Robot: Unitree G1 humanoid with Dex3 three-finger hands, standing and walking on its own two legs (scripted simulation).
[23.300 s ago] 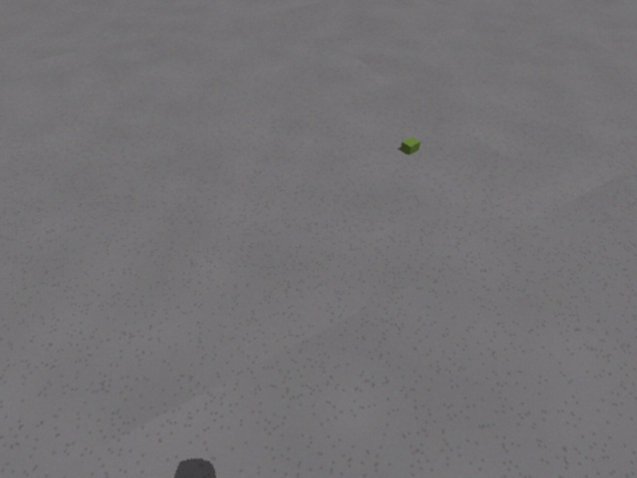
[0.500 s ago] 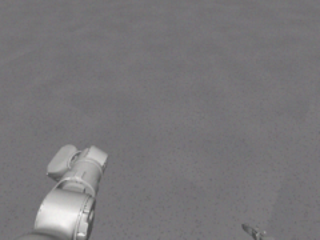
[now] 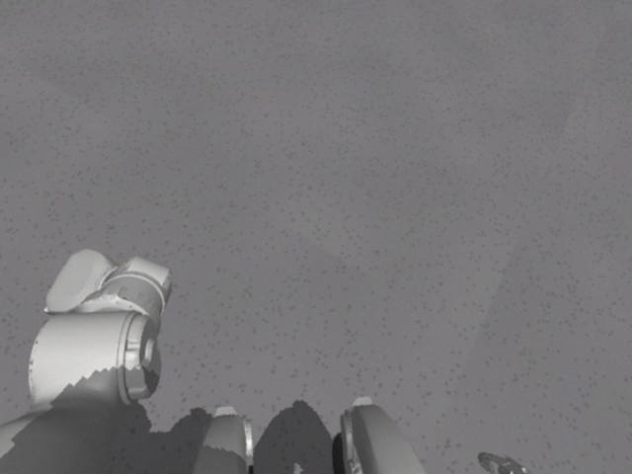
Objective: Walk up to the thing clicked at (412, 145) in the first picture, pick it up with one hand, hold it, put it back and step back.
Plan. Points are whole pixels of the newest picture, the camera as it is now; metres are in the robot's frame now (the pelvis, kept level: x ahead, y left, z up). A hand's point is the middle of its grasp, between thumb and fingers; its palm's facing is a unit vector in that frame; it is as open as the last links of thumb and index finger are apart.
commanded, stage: crouch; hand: left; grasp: from above
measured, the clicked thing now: (118, 297) +0.39 +0.27 -0.14
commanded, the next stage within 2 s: lower in 1.62 s
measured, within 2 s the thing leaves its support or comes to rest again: neither
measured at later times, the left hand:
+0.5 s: hand (176, 295) +0.45 +0.23 -0.32, palm faces -0.10 -0.45 -0.89, open 8.8 cm
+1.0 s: hand (180, 309) +0.46 +0.25 -0.43, palm faces -0.14 -0.44 -0.89, open 8.7 cm
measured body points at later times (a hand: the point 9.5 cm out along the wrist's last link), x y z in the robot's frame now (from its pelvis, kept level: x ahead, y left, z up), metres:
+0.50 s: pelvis -0.05 +0.00 -0.21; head +0.18 +0.02 +0.18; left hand +0.46 +0.25 -0.27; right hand -0.05 -0.26 -0.33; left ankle +0.04 +0.13 -0.63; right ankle +0.04 -0.13 -0.63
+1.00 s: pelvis -0.05 +0.00 -0.30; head +0.21 +0.01 +0.07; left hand +0.46 +0.26 -0.38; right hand -0.06 -0.27 -0.41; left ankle +0.04 +0.13 -0.63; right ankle +0.04 -0.13 -0.63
